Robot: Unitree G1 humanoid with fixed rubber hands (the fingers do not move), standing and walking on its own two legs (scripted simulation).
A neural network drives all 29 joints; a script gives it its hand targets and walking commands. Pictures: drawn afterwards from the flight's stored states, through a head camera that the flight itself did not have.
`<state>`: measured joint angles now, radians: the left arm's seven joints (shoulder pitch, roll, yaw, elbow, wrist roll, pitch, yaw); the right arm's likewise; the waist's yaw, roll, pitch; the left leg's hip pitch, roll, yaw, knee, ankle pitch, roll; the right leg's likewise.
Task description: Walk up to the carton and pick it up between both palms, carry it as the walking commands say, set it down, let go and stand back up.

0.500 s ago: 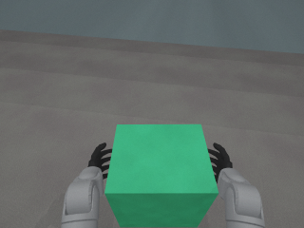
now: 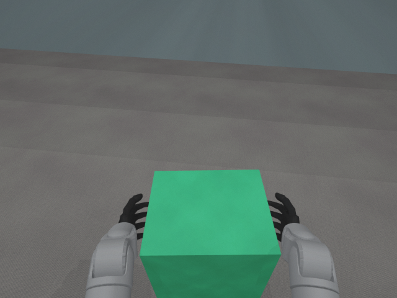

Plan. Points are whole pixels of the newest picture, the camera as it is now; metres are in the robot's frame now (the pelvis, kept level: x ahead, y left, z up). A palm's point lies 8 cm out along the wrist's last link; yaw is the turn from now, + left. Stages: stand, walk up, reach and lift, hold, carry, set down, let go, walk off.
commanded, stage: carry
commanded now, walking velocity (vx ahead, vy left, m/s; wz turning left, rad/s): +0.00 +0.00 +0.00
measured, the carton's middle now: (207, 238) +0.29 +0.00 -0.04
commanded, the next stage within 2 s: none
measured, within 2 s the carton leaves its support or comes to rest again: neither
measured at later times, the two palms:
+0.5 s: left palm (122, 228) +0.26 +0.17 +0.05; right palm (287, 230) +0.26 -0.15 +0.05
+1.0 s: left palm (141, 227) +0.25 +0.12 +0.07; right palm (317, 236) +0.24 -0.20 +0.08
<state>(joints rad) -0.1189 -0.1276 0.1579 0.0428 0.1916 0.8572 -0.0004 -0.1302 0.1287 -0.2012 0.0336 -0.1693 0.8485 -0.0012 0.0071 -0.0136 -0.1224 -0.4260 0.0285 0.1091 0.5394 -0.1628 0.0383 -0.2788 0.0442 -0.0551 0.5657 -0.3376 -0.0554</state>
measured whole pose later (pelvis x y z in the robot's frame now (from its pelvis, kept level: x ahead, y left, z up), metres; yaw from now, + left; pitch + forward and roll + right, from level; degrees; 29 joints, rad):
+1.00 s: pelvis -0.01 -0.02 +0.00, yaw -1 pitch +4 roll -2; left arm -0.14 -0.13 0.11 -0.31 0.10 1.20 0.07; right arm -0.11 0.13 -0.20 -0.35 -0.09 1.19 -0.05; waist 0.01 0.01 -0.10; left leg -0.50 0.11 0.10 0.64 -0.26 -0.01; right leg -0.32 0.10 -0.09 0.56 -0.31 -0.10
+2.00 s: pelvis -0.09 -0.26 -0.01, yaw -2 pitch +2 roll -1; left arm -0.11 -0.13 0.12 -0.44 0.10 1.18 0.07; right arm -0.14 0.13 -0.18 -0.40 -0.05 1.15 -0.06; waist 0.01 -0.04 0.07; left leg -0.41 0.13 0.14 0.71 -0.34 -0.02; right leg -0.58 0.01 -0.05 1.03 -0.42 0.03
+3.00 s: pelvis -0.25 -0.59 -0.01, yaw +0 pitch +3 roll -1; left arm -0.11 -0.13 0.12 -0.40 0.11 1.18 0.07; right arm -0.15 0.13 -0.18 -0.36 -0.06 1.16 -0.06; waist 0.00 -0.04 -0.01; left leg -0.41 0.07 0.15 0.71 -0.35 0.03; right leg -0.57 0.04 -0.12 0.85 -0.35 -0.01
